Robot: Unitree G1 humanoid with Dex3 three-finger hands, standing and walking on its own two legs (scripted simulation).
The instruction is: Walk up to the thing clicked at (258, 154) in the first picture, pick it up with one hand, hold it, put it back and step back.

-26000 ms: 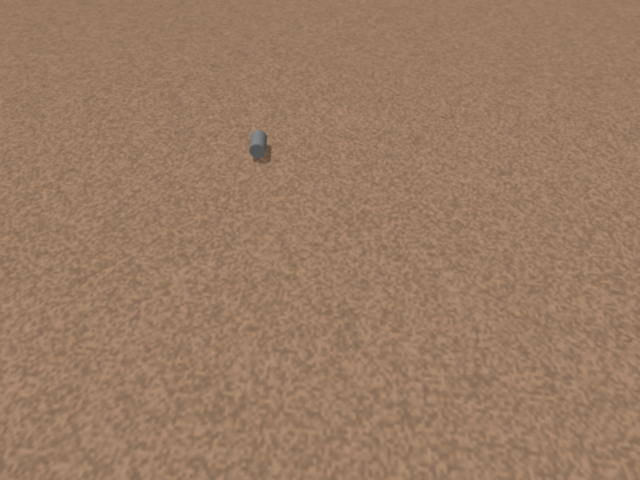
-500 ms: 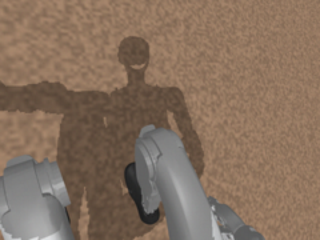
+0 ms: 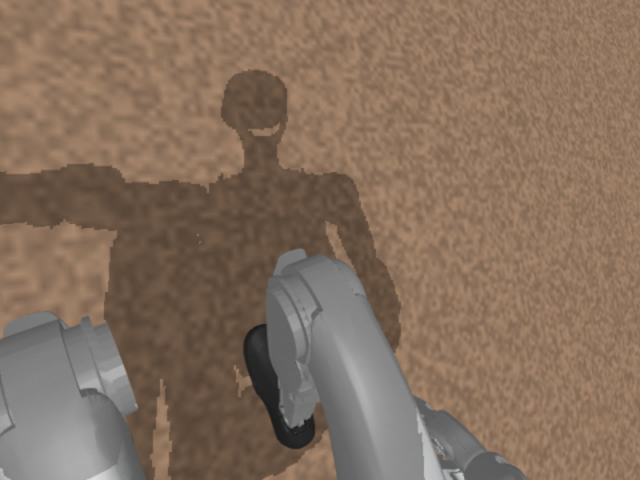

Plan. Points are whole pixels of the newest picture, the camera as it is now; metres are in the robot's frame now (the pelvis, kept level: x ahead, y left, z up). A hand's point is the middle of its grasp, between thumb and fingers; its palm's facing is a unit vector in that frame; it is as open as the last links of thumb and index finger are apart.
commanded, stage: rest palm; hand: left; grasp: from above
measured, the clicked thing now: out of the picture +0.44 +0.38 -0.26
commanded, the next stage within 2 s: close in 0.10 s
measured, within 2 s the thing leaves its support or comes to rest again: leaves its support in 1.88 s
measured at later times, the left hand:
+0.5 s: hand out of the picture +0.43 +0.35 -0.23, palm faces -0.45 -0.14 -0.88, open 13.1 cm
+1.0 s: hand out of the picture +0.43 +0.35 -0.23, palm faces -0.45 -0.14 -0.88, open 11.3 cm
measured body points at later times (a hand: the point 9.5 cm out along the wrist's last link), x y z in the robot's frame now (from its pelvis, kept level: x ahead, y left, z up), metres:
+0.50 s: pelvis +0.00 +0.00 +0.00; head +0.26 +0.14 +0.34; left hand +0.45 +0.35 -0.18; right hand +0.08 -0.25 -0.06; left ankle +0.06 +0.13 -0.27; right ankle +0.11 -0.12 -0.27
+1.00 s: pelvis +0.00 +0.00 +0.00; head +0.26 +0.14 +0.34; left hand +0.45 +0.35 -0.18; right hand +0.08 -0.25 -0.06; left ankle +0.06 +0.13 -0.27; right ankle +0.11 -0.12 -0.27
